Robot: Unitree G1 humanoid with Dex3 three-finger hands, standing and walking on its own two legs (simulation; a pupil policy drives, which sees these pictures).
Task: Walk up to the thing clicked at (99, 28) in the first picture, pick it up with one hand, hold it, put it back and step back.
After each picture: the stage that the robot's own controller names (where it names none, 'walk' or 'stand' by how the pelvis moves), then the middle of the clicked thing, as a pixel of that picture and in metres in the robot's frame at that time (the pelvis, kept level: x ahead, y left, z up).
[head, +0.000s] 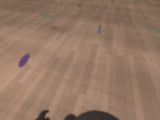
stand; (99, 29) +2.40 -0.20 -0.65
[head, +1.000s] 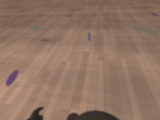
walk; (89, 36) +2.25 +0.20 -0.64
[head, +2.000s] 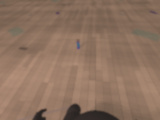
walk; (78, 44) +1.60 +0.38 -0.65
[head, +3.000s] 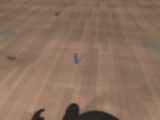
walk; (75, 58) +1.10 +0.32 -0.65
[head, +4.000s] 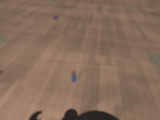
walk; (73, 76) +0.70 +0.23 -0.63
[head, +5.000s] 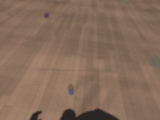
walk; (71, 90) +0.45 +0.18 -0.63
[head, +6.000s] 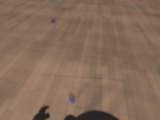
stand; (72, 98) +0.38 +0.19 -0.65
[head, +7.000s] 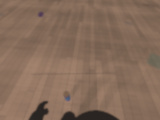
stand; (67, 96) +0.33 +0.23 -0.64
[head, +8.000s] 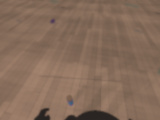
stand; (70, 100) +0.33 +0.22 -0.66
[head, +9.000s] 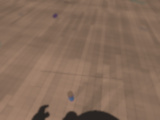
stand; (70, 96) +0.35 +0.21 -0.65
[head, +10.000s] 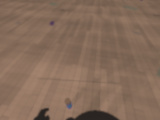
stand; (68, 103) +0.31 +0.23 -0.66
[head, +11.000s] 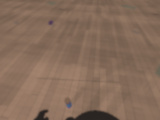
stand; (68, 103) +0.31 +0.24 -0.66
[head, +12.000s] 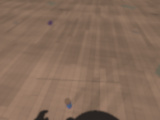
go down; (68, 103) +0.30 +0.23 -0.66
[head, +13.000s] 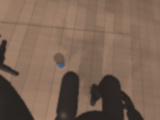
go down; (60, 61) +0.41 +0.22 -0.26
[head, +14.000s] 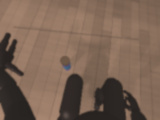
approach; (66, 64) +0.41 +0.21 -0.27
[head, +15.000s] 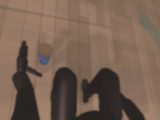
close in; (44, 56) +0.41 +0.23 -0.17
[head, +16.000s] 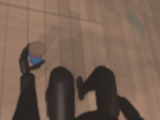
close; (36, 55) +0.40 +0.25 -0.16
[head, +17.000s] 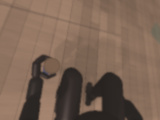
lift; (49, 67) +0.30 +0.25 -0.11
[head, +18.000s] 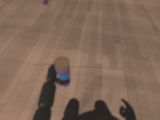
lift; (64, 74) +0.31 +0.17 +0.06
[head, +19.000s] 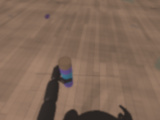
hold; (67, 74) +0.32 +0.15 +0.05
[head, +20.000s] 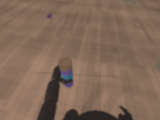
hold; (67, 74) +0.32 +0.16 +0.05
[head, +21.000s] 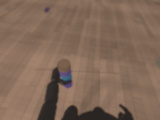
crouch; (66, 75) +0.32 +0.16 +0.02
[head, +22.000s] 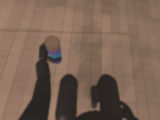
lower; (55, 52) +0.45 +0.20 -0.04
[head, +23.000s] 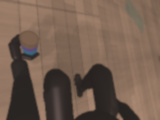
lower; (30, 48) +0.44 +0.25 -0.16
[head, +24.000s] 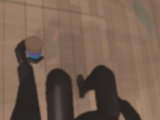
lower; (34, 52) +0.42 +0.24 -0.17
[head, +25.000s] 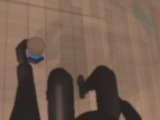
lower; (35, 52) +0.41 +0.25 -0.16
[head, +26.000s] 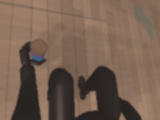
lower; (38, 54) +0.41 +0.24 -0.16
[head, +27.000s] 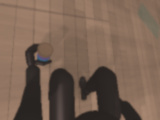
draw back; (43, 55) +0.41 +0.22 -0.17
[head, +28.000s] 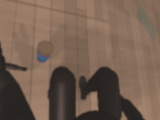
rise; (43, 54) +0.41 +0.23 -0.17
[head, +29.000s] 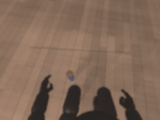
walk; (70, 76) +0.39 +0.18 -0.43
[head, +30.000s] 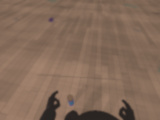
stand; (70, 100) +0.34 +0.18 -0.60
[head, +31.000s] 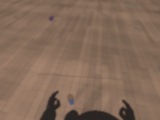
stand; (70, 99) +0.34 +0.18 -0.60
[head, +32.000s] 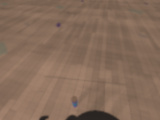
stand; (74, 102) +0.36 +0.17 -0.65
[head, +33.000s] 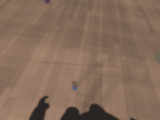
walk; (74, 86) +0.41 +0.12 -0.64
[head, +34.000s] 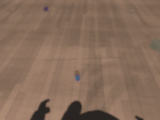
walk; (77, 76) +0.60 +0.18 -0.63
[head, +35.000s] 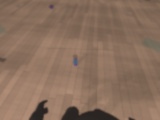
stand; (75, 60) +0.93 +0.24 -0.63
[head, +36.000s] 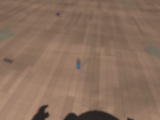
stand; (78, 64) +0.97 +0.21 -0.65
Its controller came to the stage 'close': yes
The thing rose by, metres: 0.69
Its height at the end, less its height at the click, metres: +0.00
